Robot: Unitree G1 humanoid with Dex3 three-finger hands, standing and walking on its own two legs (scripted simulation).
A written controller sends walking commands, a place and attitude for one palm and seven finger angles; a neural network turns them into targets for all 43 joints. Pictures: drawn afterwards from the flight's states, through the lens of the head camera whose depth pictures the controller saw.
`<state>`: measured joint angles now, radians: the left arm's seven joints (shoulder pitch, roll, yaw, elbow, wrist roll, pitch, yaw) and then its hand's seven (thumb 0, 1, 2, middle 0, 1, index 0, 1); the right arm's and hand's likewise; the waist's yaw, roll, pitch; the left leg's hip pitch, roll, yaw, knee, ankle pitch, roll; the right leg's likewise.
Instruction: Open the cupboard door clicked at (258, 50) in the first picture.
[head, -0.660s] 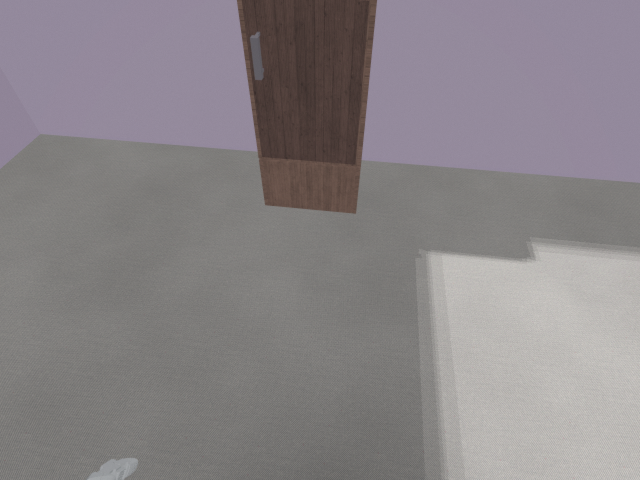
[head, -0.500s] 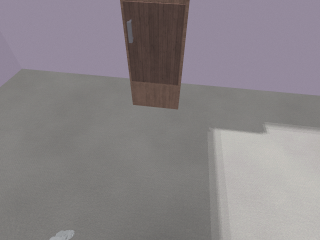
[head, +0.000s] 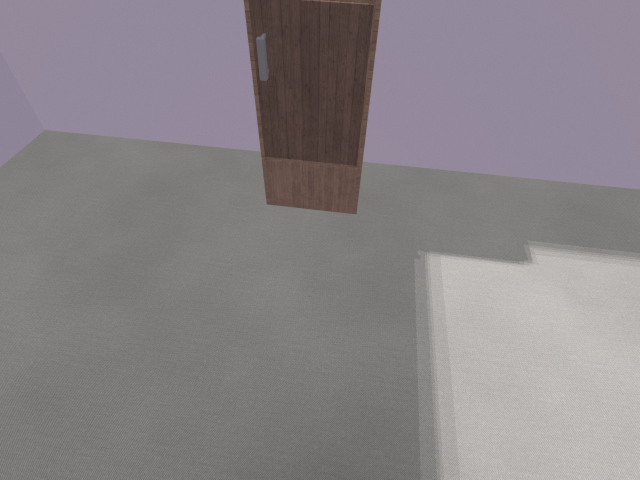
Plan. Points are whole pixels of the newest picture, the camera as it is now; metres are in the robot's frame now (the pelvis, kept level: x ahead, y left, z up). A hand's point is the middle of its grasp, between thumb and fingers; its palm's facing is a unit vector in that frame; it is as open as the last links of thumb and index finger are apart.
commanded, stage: stand and wait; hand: left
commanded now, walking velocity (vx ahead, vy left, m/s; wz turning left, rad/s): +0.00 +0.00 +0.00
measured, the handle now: (264, 56) +1.37 +0.27 -0.06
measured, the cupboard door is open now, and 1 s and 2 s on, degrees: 0 0 0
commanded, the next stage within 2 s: look at it before walking up in 0.16 s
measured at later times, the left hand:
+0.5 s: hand out of the picture +0.07 +0.25 -0.16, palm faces -0.03 -0.95 -0.32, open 7.4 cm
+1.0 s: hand out of the picture +0.08 +0.25 -0.15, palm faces -0.03 -0.94 -0.33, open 7.4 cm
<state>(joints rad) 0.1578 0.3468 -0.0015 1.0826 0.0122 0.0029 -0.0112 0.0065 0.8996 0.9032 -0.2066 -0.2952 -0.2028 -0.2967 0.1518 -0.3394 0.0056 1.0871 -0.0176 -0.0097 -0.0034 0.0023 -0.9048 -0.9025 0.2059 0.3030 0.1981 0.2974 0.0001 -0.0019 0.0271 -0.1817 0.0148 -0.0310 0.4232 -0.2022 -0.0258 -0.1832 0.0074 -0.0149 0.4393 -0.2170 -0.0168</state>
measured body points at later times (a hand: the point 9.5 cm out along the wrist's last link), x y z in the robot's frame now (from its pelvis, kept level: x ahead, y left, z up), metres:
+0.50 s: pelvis +0.00 +0.00 +0.00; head +0.00 +0.01 +0.45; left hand +0.07 +0.30 -0.13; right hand +0.07 -0.29 -0.13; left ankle +0.02 +0.14 -0.74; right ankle +0.02 -0.11 -0.74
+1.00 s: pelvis +0.01 +0.01 +0.00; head +0.01 +0.01 +0.45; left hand +0.08 +0.30 -0.13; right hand +0.09 -0.29 -0.13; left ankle +0.02 +0.14 -0.74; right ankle +0.02 -0.11 -0.74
